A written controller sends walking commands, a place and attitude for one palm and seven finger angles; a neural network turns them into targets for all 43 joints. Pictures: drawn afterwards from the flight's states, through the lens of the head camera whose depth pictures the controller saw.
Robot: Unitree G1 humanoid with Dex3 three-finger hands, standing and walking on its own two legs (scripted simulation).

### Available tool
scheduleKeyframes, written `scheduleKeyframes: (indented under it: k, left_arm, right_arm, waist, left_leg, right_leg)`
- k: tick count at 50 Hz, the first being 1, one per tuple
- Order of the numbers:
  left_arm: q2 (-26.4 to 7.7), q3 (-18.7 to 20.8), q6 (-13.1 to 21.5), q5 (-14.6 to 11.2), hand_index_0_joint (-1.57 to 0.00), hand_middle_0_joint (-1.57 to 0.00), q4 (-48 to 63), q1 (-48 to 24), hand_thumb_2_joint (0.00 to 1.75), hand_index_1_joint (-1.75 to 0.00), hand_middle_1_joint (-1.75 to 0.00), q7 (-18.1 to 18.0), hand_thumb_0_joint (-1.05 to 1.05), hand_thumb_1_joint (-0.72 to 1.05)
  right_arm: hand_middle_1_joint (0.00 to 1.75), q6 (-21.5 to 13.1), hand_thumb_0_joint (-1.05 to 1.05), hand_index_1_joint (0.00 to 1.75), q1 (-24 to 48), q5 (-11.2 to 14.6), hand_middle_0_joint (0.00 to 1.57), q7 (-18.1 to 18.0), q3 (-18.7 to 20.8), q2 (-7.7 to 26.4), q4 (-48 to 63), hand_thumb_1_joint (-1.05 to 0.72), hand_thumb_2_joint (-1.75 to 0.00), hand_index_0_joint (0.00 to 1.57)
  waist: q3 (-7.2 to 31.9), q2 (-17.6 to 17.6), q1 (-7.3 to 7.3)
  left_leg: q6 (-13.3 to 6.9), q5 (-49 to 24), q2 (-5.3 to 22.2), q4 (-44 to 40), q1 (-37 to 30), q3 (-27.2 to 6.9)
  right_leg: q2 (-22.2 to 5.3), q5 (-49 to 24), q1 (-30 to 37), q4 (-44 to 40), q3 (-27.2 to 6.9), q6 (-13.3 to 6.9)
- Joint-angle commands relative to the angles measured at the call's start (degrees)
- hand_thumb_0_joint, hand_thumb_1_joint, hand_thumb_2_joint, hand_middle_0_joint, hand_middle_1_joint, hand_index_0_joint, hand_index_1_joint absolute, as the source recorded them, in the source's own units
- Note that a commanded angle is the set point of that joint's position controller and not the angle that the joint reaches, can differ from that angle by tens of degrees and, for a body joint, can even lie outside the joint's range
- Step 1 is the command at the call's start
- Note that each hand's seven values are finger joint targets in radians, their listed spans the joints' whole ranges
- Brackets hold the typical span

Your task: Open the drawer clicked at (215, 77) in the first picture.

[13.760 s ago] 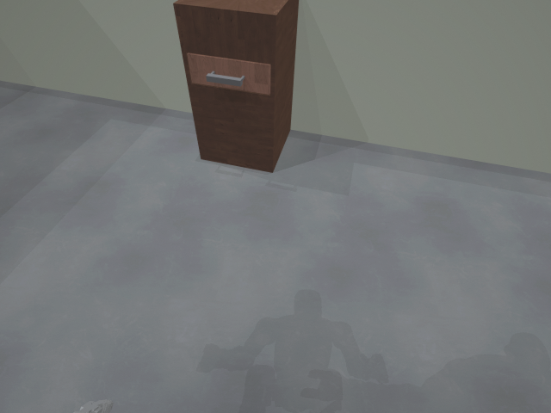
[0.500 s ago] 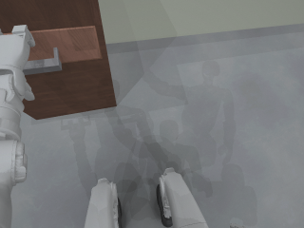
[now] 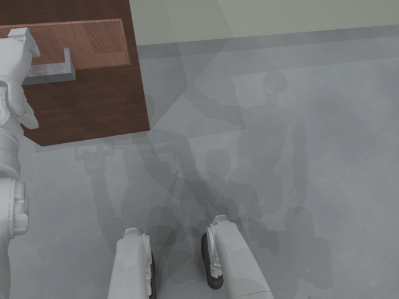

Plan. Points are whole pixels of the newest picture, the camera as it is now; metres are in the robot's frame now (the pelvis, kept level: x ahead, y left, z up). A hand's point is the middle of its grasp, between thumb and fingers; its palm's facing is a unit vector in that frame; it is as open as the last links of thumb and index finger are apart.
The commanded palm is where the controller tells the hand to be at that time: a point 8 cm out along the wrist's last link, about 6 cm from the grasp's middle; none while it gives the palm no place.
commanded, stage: move the hooked fingers above the handle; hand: left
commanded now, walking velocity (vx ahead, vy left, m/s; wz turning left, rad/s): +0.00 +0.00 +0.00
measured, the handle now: (30, 65) +0.60 +0.29 -0.07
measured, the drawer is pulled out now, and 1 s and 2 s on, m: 0.00 0.00 0.00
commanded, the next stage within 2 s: lift the fingers back up to retry in 1.30 s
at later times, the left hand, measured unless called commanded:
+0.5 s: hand (29, 85) +0.53 +0.27 -0.02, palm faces -0.16 -0.08 -0.98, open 13.8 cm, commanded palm +0.55 +0.27 +0.04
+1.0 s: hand (12, 65) +0.54 +0.28 +0.02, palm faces -0.03 -0.06 -1.00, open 13.8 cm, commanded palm +0.55 +0.27 +0.04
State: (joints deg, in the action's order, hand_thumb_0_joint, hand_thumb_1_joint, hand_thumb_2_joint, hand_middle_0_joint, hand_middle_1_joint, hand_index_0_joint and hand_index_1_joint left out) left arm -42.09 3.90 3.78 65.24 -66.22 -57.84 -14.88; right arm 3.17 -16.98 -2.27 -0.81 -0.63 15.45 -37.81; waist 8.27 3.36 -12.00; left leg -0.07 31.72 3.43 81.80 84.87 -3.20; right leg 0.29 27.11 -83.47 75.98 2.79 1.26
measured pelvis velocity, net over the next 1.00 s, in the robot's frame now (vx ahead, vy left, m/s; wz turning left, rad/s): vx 0.00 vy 0.00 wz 0.02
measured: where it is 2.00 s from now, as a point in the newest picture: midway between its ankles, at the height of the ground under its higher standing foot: (181, 278)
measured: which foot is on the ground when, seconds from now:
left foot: down 0.00-1.00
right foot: down 0.00-1.00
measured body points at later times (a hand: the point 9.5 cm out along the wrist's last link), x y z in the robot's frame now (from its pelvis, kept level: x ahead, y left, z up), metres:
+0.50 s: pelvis +0.01 +0.00 +0.01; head +0.20 +0.04 +0.41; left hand +0.53 +0.27 +0.03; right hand +0.04 -0.27 -0.11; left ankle +0.04 +0.12 -0.58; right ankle +0.06 -0.14 -0.58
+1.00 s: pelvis +0.00 +0.00 +0.00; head +0.18 +0.04 +0.42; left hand +0.54 +0.28 +0.07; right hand +0.02 -0.27 -0.11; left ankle +0.04 +0.12 -0.58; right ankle +0.07 -0.14 -0.58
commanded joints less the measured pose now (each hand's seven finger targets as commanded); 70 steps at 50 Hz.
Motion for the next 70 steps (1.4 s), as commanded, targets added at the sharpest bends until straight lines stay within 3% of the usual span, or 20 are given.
scheduleKeyframes:
  k: [1, 6, 10, 14, 17, 21, 24, 27, 30, 36, 38, 41, 45, 51, 53, 57, 60, 62, 66, 70]
  left_arm:
    - [-19.2, 7.1, 7.3, -1.8, -0.30, -0.30, 24.1, -23.1, 0.30, -1.20, -1.20, -0.6, 0.00, -0.50]
    - [-23.2, 12.4, 8.3, -0.6, -0.30, -0.30, 17.7, -17.3, 0.30, -1.20, -1.20, -8.2, 0.00, -0.50]
    - [-19.1, 8.4, 2.3, 0.8, -0.30, -0.30, 7.4, -13.5, 0.30, -1.20, -1.20, -11.7, 0.00, -0.50]
    - [-13.1, 1.9, -1.7, -0.7, -0.30, -0.30, 4.9, -14.2, 0.30, -1.20, -1.20, -6.3, 0.00, -0.50]
    - [-5.8, -4.5, 0.9, -3.2, -0.30, -0.30, 13.2, -21.9, 0.30, -1.20, -1.20, 0.3, 0.00, -0.50]
    - [-12.1, 1.2, 9.8, -4.2, -0.30, -0.30, 28.0, -27.5, 0.30, -1.20, -1.20, 2.8, 0.00, -0.50]
    - [-18.9, 8.2, 13.2, -1.7, -0.30, -0.30, 26.2, -24.0, 0.30, -1.20, -1.20, -2.5, 0.00, -0.50]
    - [-22.2, 12.9, 10.2, -0.9, -0.30, -0.30, 16.3, -17.2, 0.30, -1.20, -1.20, -9.8, 0.00, -0.50]
    - [-18.8, 8.8, 2.4, 1.4, -0.30, -0.30, 5.1, -12.5, 0.30, -1.20, -1.20, -14.8, 0.00, -0.50]
    - [-21.4, 6.6, -7.2, -0.4, -0.30, -0.30, 6.3, -17.0, 0.30, -1.20, -1.20, -9.2, 0.00, -0.50]
    - [-22.6, 6.8, -4.5, -1.7, -0.30, -0.30, 13.8, -22.0, 0.30, -1.20, -1.20, -5.2, 0.00, -0.50]
    - [-16.6, 2.6, 3.7, -2.4, -0.30, -0.30, 25.1, -28.8, 0.30, -1.20, -1.20, -0.8, 0.00, -0.50]
    - [-8.9, -1.4, 10.0, -2.0, -0.30, -0.30, 21.9, -26.2, 0.30, -1.20, -1.20, -1.1, 0.00, -0.50]
    - [-15.5, 4.4, 4.6, -0.5, -0.30, -0.30, 1.0, -16.8, 0.30, -1.20, -1.20, -7.8, 0.00, -0.50]
    - [-17.2, 4.7, 1.1, 1.1, -0.30, -0.30, -1.8, -14.2, 0.30, -1.20, -1.20, -8.7, 0.00, -0.50]
    - [-19.0, 4.5, -1.3, 2.6, -0.30, -0.30, 6.4, -18.6, 0.30, -1.20, -1.20, -6.9, 0.00, -0.50]
    - [-18.7, 4.0, -3.4, 0.9, -0.30, -0.30, 6.1, -18.1, 0.30, -1.20, -1.20, -4.8, 0.00, -0.50]
    - [-18.8, 4.2, -1.7, -1.2, -0.30, -0.30, 10.9, -21.5, 0.30, -1.20, -1.20, -2.4, 0.00, -0.50]
    - [-19.9, 5.6, 6.9, -2.1, -0.30, -0.30, 25.1, -28.3, 0.30, -1.20, -1.20, -0.6, 0.00, -0.50]
    - [-17.9, 6.0, 10.3, -1.1, -0.30, -0.30, 20.0, -24.5, 0.30, -1.20, -1.20, -4.1, 0.00, -0.50]
  right_arm:
    - [0.30, -1.0, 0.00, 0.30, -13.0, -0.5, 0.20, -1.3, 4.6, 9.9, -0.1, -0.90, -0.90, 0.20]
    - [0.30, 0.0, 0.00, 0.30, -10.6, -1.1, 0.20, -0.6, 3.4, 10.2, -1.2, -0.90, -0.90, 0.20]
    - [0.30, 0.9, 0.00, 0.30, -10.2, -0.8, 0.20, 0.6, 3.2, 10.9, 0.0, -0.90, -0.90, 0.20]
    - [0.30, 0.9, 0.00, 0.30, -12.3, 0.2, 0.20, 0.5, 3.7, 11.3, 0.4, -0.90, -0.90, 0.20]
    - [0.30, 0.0, 0.00, 0.30, -13.5, 0.3, 0.20, -0.2, 4.9, 10.0, -0.9, -0.90, -0.90, 0.20]
    - [0.30, -1.5, 0.00, 0.30, -13.4, -0.5, 0.20, -2.1, 5.8, 9.8, -2.4, -0.90, -0.90, 0.20]
    - [0.30, -1.8, 0.00, 0.30, -11.7, -0.9, 0.20, -2.5, 4.7, 9.5, -2.8, -0.90, -0.90, 0.20]
    - [0.30, -0.1, 0.00, 0.30, -8.8, -1.5, 0.20, -0.9, 3.0, 9.7, -1.5, -0.90, -0.90, 0.20]
    - [0.30, 1.1, 0.00, 0.30, -7.5, -1.2, 0.20, 0.6, 2.5, 10.5, 1.1, -0.90, -0.90, 0.20]
    - [0.30, 2.8, 0.00, 0.30, -9.6, 0.8, 0.20, 0.7, 2.6, 12.0, 3.3, -0.90, -0.90, 0.20]
    - [0.30, 2.0, 0.00, 0.30, -10.7, 0.8, 0.20, -0.2, 3.1, 11.9, 2.7, -0.90, -0.90, 0.20]
    - [0.30, -0.7, 0.00, 0.30, -11.8, 0.5, 0.20, -1.6, 4.7, 10.4, 0.1, -0.90, -0.90, 0.20]
    - [0.30, -3.0, 0.00, 0.30, -11.7, -0.1, 0.20, -2.9, 4.8, 9.3, -3.0, -0.90, -0.90, 0.20]
    - [0.30, -1.0, 0.00, 0.30, -10.0, -0.4, 0.20, -0.9, 2.0, 10.6, -0.3, -0.90, -0.90, 0.20]
    - [0.30, 0.1, 0.00, 0.30, -9.4, -0.3, 0.20, -0.1, 1.5, 11.3, 1.5, -0.90, -0.90, 0.20]
    - [0.30, 1.0, 0.00, 0.30, -11.1, 0.0, 0.20, -0.1, 2.7, 11.8, 2.7, -0.90, -0.90, 0.20]
    - [0.30, 1.6, 0.00, 0.30, -12.1, 0.7, 0.20, -0.2, 2.9, 12.1, 2.1, -0.90, -0.90, 0.20]
    - [0.30, 1.0, 0.00, 0.30, -12.2, 0.8, 0.20, -0.9, 3.1, 11.6, 1.9, -0.90, -0.90, 0.20]
    - [0.30, -1.5, 0.00, 0.30, -12.8, 0.3, 0.20, -2.1, 4.5, 10.5, -0.4, -0.90, -0.90, 0.20]
    - [0.30, -2.4, 0.00, 0.30, -11.7, -0.2, 0.20, -2.2, 4.1, 9.9, -2.4, -0.90, -0.90, 0.20]
  waist:
    - [46.1, 13.7, 1.27]
    - [32.8, 10.1, 2.99]
    - [29.7, 7.7, 2.59]
    - [33.7, 4.8, 0.12]
    - [37.4, 6.5, -3.18]
    - [44.5, 12.6, -1.52]
    - [37.6, 14.7, 1.02]
    - [29.9, 12.4, 3.50]
    - [26.9, 10.1, 3.38]
    - [39.2, 4.5, 2.56]
    - [44.3, 6.1, 1.45]
    - [47.5, 9.8, -1.58]
    - [32.8, 11.9, -2.89]
    - [20.0, 8.8, 0.42]
    - [22.6, 9.5, 1.99]
    - [36.5, 9.4, 1.45]
    - [36.4, 6.8, 1.04]
    - [38.1, 4.7, -0.35]
    - [46.4, 10.4, -0.80]
    - [35.1, 11.7, -0.84]
  left_leg:
    - [-2.8, -24.7, -2.4, -8.5, -33.8, -0.2]
    - [-2.8, -20.9, -2.4, -8.3, -24.8, 0.3]
    - [-2.5, -18.3, -3.0, -9.5, -22.0, 0.9]
    - [-2.8, -18.9, -2.8, -9.9, -24.5, 1.4]
    - [-3.1, -18.7, -2.4, -9.5, -29.2, 0.6]
    - [-2.5, -24.5, -2.5, -8.6, -37.6, -1.1]
    - [-1.8, -26.5, -2.3, -7.6, -35.3, -1.5]
    - [-2.1, -23.5, -2.7, -7.5, -26.3, -0.7]
    - [-1.8, -20.3, -3.3, -8.7, -22.1, 0.4]
    - [-2.5, -19.5, -3.5, -11.2, -24.4, 1.6]
    - [-2.9, -18.8, -3.2, -10.9, -26.8, 1.2]
    - [-3.0, -19.3, -2.6, -10.1, -33.9, -0.4]
    - [-2.2, -15.3, -2.1, -10.2, -33.6, -1.6]
    - [-2.4, -11.8, -3.2, -9.8, -19.1, 0.0]
    - [-2.3, -12.9, -3.5, -9.9, -18.9, 0.6]
    - [-2.3, -19.2, -2.8, -8.3, -24.1, 0.7]
    - [-2.6, -16.5, -2.8, -9.2, -23.2, 0.9]
    - [-3.1, -14.4, -2.6, -9.4, -22.6, 0.8]
    - [-3.2, -17.3, -2.5, -8.0, -29.4, -0.3]
    - [-2.7, -16.4, -2.4, -7.4, -27.4, -0.6]
  right_leg:
    - [2.6, -16.1, 22.3, -7.6, 0.5, -3.1]
    - [2.5, -12.0, 18.4, -6.6, 0.8, -3.3]
    - [2.7, -11.0, 18.7, -7.0, 1.4, -3.3]
    - [2.9, -14.1, 21.8, -8.3, 1.3, -2.7]
    - [2.5, -13.8, 20.8, -9.8, 1.0, -2.3]
    - [2.4, -15.0, 18.4, -8.4, 0.6, -3.0]
    - [2.4, -12.7, 12.1, -6.3, 1.3, -3.7]
    - [2.4, -10.8, 12.8, -4.8, 1.6, -3.8]
    - [2.4, -10.4, 14.5, -5.1, 2.1, -3.8]
    - [2.6, -15.9, 28.2, -7.9, 1.0, -2.4]
    - [2.3, -16.1, 29.5, -8.5, 0.4, -2.1]
    - [2.3, -14.3, 24.7, -9.6, 0.2, -2.1]
    - [2.3, -7.4, 10.9, -9.3, 1.6, -3.1]
    - [2.3, -4.5, 9.7, -7.0, 2.1, -3.9]
    - [2.6, -5.6, 12.2, -6.5, 2.0, -3.9]
    - [2.9, -12.0, 18.5, -5.4, 1.5, -3.5]
    - [2.8, -11.0, 21.1, -6.7, 1.3, -2.9]
    - [2.6, -10.4, 23.0, -7.6, 0.6, -2.3]
    - [2.4, -11.5, 21.7, -7.5, 0.0, -2.5]
    - [2.6, -8.0, 12.8, -6.8, 0.8, -3.1]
